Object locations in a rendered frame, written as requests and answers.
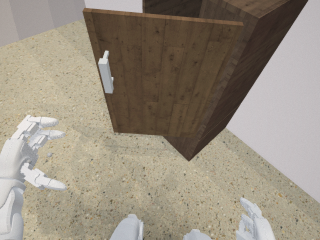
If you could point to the robot right shin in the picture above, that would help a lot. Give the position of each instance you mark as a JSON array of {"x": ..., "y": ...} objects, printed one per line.
[{"x": 195, "y": 230}]

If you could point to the left robot hand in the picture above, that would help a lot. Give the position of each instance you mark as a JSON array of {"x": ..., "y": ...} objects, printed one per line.
[{"x": 16, "y": 152}]

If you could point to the robot left forearm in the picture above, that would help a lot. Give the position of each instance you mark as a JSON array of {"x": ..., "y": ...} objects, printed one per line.
[{"x": 11, "y": 202}]

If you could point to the right robot hand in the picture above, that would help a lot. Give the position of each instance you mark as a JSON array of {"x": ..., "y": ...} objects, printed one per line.
[{"x": 259, "y": 227}]

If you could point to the left robot thigh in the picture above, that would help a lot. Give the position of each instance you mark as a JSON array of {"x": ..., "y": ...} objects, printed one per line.
[{"x": 129, "y": 229}]

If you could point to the handle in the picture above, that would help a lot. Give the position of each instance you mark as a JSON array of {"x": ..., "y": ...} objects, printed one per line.
[{"x": 105, "y": 72}]

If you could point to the cupboard door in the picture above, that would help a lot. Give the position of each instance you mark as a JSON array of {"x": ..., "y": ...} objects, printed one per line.
[{"x": 165, "y": 68}]

